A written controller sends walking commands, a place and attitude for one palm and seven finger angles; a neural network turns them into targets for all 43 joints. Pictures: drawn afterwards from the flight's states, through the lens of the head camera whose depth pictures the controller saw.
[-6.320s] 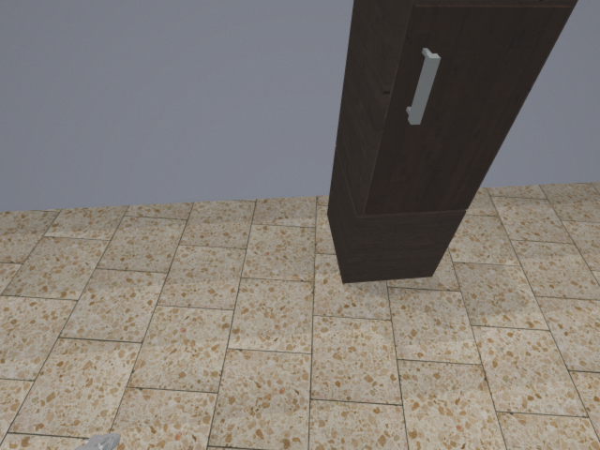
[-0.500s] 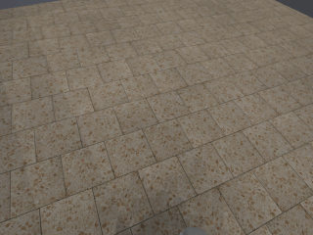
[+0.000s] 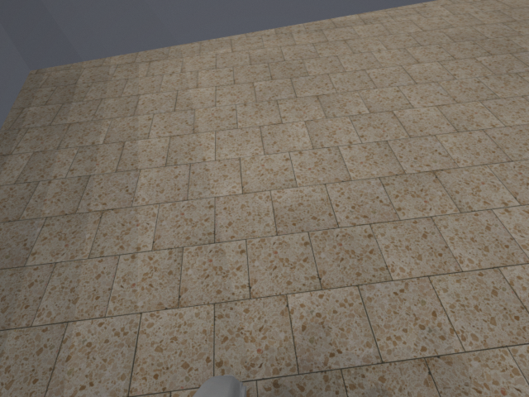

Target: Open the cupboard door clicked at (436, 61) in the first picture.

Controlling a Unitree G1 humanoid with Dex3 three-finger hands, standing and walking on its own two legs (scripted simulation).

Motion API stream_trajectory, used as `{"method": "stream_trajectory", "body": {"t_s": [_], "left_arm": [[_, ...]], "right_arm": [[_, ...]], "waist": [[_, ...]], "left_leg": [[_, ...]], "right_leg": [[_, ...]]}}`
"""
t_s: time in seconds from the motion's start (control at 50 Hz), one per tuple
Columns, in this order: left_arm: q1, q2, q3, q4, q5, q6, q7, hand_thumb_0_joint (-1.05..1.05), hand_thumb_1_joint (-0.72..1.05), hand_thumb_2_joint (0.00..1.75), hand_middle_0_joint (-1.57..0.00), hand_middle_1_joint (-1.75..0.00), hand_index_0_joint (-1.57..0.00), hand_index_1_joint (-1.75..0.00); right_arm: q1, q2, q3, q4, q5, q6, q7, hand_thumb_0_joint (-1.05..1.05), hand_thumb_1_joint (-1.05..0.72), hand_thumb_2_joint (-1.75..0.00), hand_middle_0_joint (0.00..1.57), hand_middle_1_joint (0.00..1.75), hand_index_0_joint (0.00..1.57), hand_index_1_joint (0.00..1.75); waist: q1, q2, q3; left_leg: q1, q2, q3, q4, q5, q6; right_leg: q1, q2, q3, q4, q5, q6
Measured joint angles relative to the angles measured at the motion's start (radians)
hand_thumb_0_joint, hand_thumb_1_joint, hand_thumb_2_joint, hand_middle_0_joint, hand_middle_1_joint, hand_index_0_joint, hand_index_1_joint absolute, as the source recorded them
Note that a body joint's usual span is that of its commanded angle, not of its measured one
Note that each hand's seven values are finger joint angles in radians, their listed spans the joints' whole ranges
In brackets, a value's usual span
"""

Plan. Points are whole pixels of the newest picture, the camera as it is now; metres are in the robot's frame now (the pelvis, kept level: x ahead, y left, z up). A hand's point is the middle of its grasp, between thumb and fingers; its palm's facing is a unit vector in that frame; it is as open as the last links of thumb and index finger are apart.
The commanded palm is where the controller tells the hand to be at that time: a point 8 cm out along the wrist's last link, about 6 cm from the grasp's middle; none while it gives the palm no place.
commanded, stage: turn to face it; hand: left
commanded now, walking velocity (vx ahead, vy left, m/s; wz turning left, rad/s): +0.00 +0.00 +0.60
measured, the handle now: out of the picture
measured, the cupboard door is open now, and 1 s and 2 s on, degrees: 0 0 0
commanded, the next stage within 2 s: none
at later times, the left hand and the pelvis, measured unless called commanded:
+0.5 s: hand out of the picture -0.06 +0.27 -0.19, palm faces +0.38 -0.89 -0.24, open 7.4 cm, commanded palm none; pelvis -0.03 +0.05 -0.01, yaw +19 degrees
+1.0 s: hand out of the picture -0.04 +0.23 -0.14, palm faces +0.56 -0.78 -0.29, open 7.4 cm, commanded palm none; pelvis -0.02 +0.00 +0.00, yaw +37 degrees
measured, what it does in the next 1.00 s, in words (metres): steps on the spot, turning left: left foot, then right foot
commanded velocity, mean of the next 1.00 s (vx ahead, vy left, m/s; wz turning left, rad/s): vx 0.00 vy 0.00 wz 0.60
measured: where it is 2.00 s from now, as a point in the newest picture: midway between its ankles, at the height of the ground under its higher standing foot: outside the picture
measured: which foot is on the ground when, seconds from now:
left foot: up 0.00-0.32, down 0.34-0.82, up 0.84-1.00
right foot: down 0.00-0.34, up 0.36-0.80, down 0.82-1.00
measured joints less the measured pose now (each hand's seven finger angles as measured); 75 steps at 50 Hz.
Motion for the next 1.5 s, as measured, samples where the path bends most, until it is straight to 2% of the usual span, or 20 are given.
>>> {"method": "stream_trajectory", "body": {"t_s": [0.08, 0.18, 0.28, 0.32, 0.34, 0.4, 0.5, 0.66, 0.8, 0.84, 0.9, 0.96, 1.02, 1.16, 1.26, 1.28, 1.32, 1.36, 1.42, 1.5], "left_arm": [[0.019, 0.0, -0.007, 0.004, 0.001, -0.013, -0.002, 0.0, 0.9, 0.9, -0.2, -0.3, -0.2, -0.3], [0.043, 0.004, -0.008, 0.008, 0.01, -0.019, -0.005, 0.0, 0.9, 0.9, -0.2, -0.3, -0.2, -0.3], [0.063, 0.032, 0.003, 0.025, 0.016, -0.011, -0.009, 0.0, 0.9, 0.9, -0.2, -0.3, -0.2, -0.3], [0.073, 0.05, 0.011, 0.033, 0.012, -0.005, -0.011, 0.0, 0.9, 0.9, -0.2, -0.3, -0.2, -0.3], [0.082, 0.059, 0.016, 0.034, 0.008, -0.001, -0.012, 0.0, 0.9, 0.9, -0.2, -0.3, -0.2, -0.3], [0.065, 0.096, 0.03, 0.05, 0.004, 0.032, -0.009, 0.0, 0.9, 0.9, -0.2, -0.3, -0.2, -0.3], [0.016, 0.102, 0.037, 0.041, 0.001, 0.037, -0.015, 0.01, 0.91, 0.9, -0.2, -0.3, -0.2, -0.3], [-0.078, 0.083, 0.029, -0.02, -0.002, 0.026, -0.014, 0.0, 0.91, 0.9, -0.2, -0.3, -0.2, -0.3], [-0.126, 0.052, 0.012, -0.065, -0.012, 0.004, -0.012, 0.0, 0.91, 0.9, -0.2, -0.3, -0.2, -0.3], [-0.124, 0.04, 0.006, -0.071, -0.007, -0.016, -0.008, 0.0, 0.91, 0.9, -0.2, -0.3, -0.2, -0.3], [-0.1, 0.02, -0.012, -0.07, -0.001, -0.022, -0.005, 0.0, 0.91, 0.9, -0.2, -0.3, -0.2, -0.3], [-0.066, 0.009, -0.016, -0.058, -0.002, -0.016, -0.003, 0.0, 0.9, 0.9, -0.2, -0.3, -0.2, -0.3], [-0.039, 0.005, -0.018, -0.045, 0.0, -0.017, -0.003, 0.0, 0.9, 0.9, -0.2, -0.3, -0.2, -0.3], [0.015, 0.019, -0.012, -0.015, 0.01, -0.013, -0.005, 0.0, 0.9, 0.9, -0.2, -0.3, -0.2, -0.3], [0.045, 0.06, 0.007, 0.005, 0.012, -0.001, -0.01, 0.0, 0.9, 0.9, -0.2, -0.3, -0.2, -0.3], [0.055, 0.071, 0.012, 0.007, 0.008, 0.002, -0.011, 0.0, 0.9, 0.9, -0.2, -0.3, -0.2, -0.3], [0.051, 0.098, 0.026, 0.021, 0.002, 0.022, -0.01, 0.0, 0.9, 0.9, -0.2, -0.3, -0.2, -0.3], [0.041, 0.111, 0.033, 0.035, 0.003, 0.044, -0.005, 0.0, 0.91, 0.9, -0.2, -0.3, -0.2, -0.3], [0.016, 0.112, 0.036, 0.041, 0.002, 0.047, -0.009, 0.01, 0.91, 0.9, -0.2, -0.3, -0.2, -0.3], [-0.023, 0.105, 0.034, 0.016, 0.003, 0.033, -0.016, 0.01, 0.91, 0.9, -0.2, -0.3, -0.2, -0.3]], "right_arm": [[-0.001, -0.002, 0.005, 0.007, 0.003, 0.004, 0.004, 0.0, -0.91, -0.9, 0.2, 0.3, 0.2, 0.3], [-0.031, 0.004, 0.018, 0.027, 0.007, 0.018, 0.005, 0.0, -0.91, -0.9, 0.2, 0.3, 0.2, 0.3], [-0.088, 0.021, 0.037, 0.009, 0.016, 0.0, 0.005, 0.01, -0.91, -0.9, 0.19, 0.3, 0.2, 0.3], [-0.104, 0.027, 0.045, -0.009, 0.018, -0.016, 0.005, 0.01, -0.91, -0.9, 0.2, 0.3, 0.2, 0.3], [-0.108, 0.026, 0.048, -0.019, 0.017, -0.028, 0.006, 0.01, -0.91, -0.9, 0.2, 0.3, 0.2, 0.3], [-0.128, 0.051, 0.057, -0.03, 0.018, -0.055, 0.0, 0.0, -0.91, -0.9, 0.2, 0.3, 0.2, 0.3], [-0.111, 0.062, 0.068, -0.032, 0.014, -0.061, -0.019, 0.0, -0.9, -0.9, 0.2, 0.3, 0.2, 0.3], [-0.058, 0.064, 0.066, -0.018, 0.009, -0.051, -0.018, 0.0, -0.9, -0.9, 0.2, 0.3, 0.2, 0.3], [-0.004, 0.048, 0.046, -0.004, 0.007, -0.035, -0.017, 0.0, -0.9, -0.9, 0.2, 0.3, 0.2, 0.3], [0.008, 0.037, 0.037, 0.003, 0.014, -0.03, -0.016, 0.0, -0.9, -0.9, 0.2, 0.3, 0.2, 0.3], [0.021, 0.023, 0.023, 0.014, 0.013, -0.012, -0.015, 0.01, -0.9, -0.9, 0.2, 0.3, 0.2, 0.3], [0.027, 0.012, 0.017, 0.024, 0.008, -0.001, -0.004, 0.01, -0.91, -0.9, 0.2, 0.3, 0.2, 0.3], [0.025, 0.007, 0.016, 0.029, 0.008, 0.003, 0.003, 0.01, -0.91, -0.9, 0.2, 0.3, 0.2, 0.3], [-0.024, 0.009, 0.025, 0.033, 0.012, 0.013, 0.008, 0.01, -0.91, -0.9, 0.2, 0.3, 0.2, 0.3], [-0.074, 0.015, 0.039, 0.001, 0.017, -0.013, 0.008, 0.01, -0.91, -0.9, 0.2, 0.3, 0.2, 0.3], [-0.08, 0.014, 0.042, -0.009, 0.016, -0.024, 0.009, 0.01, -0.91, -0.9, 0.2, 0.3, 0.2, 0.3], [-0.1, 0.027, 0.046, -0.023, 0.017, -0.047, 0.007, 0.0, -0.91, -0.9, 0.2, 0.3, 0.2, 0.3], [-0.108, 0.036, 0.055, -0.034, 0.018, -0.062, -0.002, 0.0, -0.91, -0.9, 0.2, 0.3, 0.2, 0.3], [-0.101, 0.043, 0.063, -0.044, 0.016, -0.069, -0.02, 0.0, -0.91, -0.9, 0.2, 0.3, 0.2, 0.3], [-0.08, 0.054, 0.073, -0.038, 0.017, -0.069, -0.026, 0.0, -0.9, -0.9, 0.2, 0.3, 0.2, 0.3]], "waist": [[0.005, -0.006, 0.02], [0.033, -0.017, 0.045], [0.064, -0.046, 0.067], [0.07, -0.058, 0.066], [0.07, -0.06, 0.06], [0.075, -0.1, 0.07], [0.059, -0.079, 0.06], [0.022, -0.057, 0.048], [-0.017, -0.015, 0.043], [-0.015, 0.005, 0.044], [-0.022, 0.018, 0.043], [-0.021, 0.017, 0.037], [-0.018, 0.011, 0.041], [0.015, -0.025, 0.065], [0.046, -0.062, 0.078], [0.049, -0.071, 0.073], [0.057, -0.104, 0.08], [0.061, -0.107, 0.08], [0.051, -0.091, 0.071], [0.043, -0.077, 0.06]], "left_leg": [[0.032, 0.051, 0.011, 0.014, 0.015, -0.026], [0.118, 0.083, 0.044, -0.137, -0.053, -0.032], [0.225, 0.075, 0.103, -0.366, -0.097, -0.009], [0.286, 0.065, 0.125, -0.504, -0.029, 0.004], [0.315, 0.061, 0.128, -0.574, 0.022, 0.033], [0.296, 0.035, 0.116, -0.534, -0.01, 0.099], [0.33, 0.029, 0.061, -0.609, 0.033, 0.107], [0.34, -0.006, -0.013, -0.665, 0.084, 0.11], [0.276, -0.036, -0.091, -0.608, 0.08, 0.078], [0.235, -0.044, -0.107, -0.526, 0.016, 0.058], [0.137, -0.049, -0.063, -0.229, -0.14, 0.031], [0.076, -0.013, -0.014, -0.016, -0.088, 0.007], [0.059, 0.029, 0.003, 0.045, -0.036, -0.013], [0.125, 0.082, 0.055, -0.159, -0.069, -0.026], [0.234, 0.07, 0.119, -0.436, -0.032, 0.0], [0.263, 0.061, 0.127, -0.506, 0.009, 0.026], [0.244, 0.036, 0.128, -0.479, -0.009, 0.094], [0.247, 0.031, 0.117, -0.482, -0.014, 0.125], [0.276, 0.02, 0.085, -0.552, 0.028, 0.133], [0.319, -0.006, 0.046, -0.65, 0.088, 0.147]], "right_leg": [[0.01, -0.025, -0.062, -0.007, 0.002, -0.003], [-0.003, -0.059, -0.13, 0.019, -0.013, 0.005], [-0.04, -0.102, -0.181, 0.076, -0.035, 0.03], [-0.058, -0.122, -0.204, 0.122, -0.055, 0.048], [-0.079, -0.132, -0.208, 0.166, -0.073, 0.059], [-0.184, -0.11, -0.072, 0.422, -0.245, 0.097], [-0.288, -0.051, 0.029, 0.631, -0.18, 0.123], [-0.272, -0.017, 0.092, 0.497, -0.132, 0.135], [-0.122, 0.045, 0.09, 0.166, -0.075, 0.113], [-0.078, 0.05, 0.071, 0.073, -0.011, 0.074], [-0.059, 0.025, 0.027, 0.08, -0.034, 0.013], [-0.02, -0.002, -0.009, 0.04, -0.026, 0.009], [0.005, -0.022, -0.048, 0.017, -0.018, 0.014], [0.017, -0.074, -0.134, 0.035, -0.036, 0.036], [-0.014, -0.122, -0.189, 0.124, -0.082, 0.077], [-0.033, -0.137, -0.194, 0.168, -0.103, 0.088], [-0.109, -0.135, -0.11, 0.341, -0.222, 0.104], [-0.186, -0.094, -0.033, 0.517, -0.281, 0.109], [-0.264, -0.057, 0.023, 0.665, -0.211, 0.118], [-0.311, -0.041, 0.071, 0.692, -0.106, 0.13]]}}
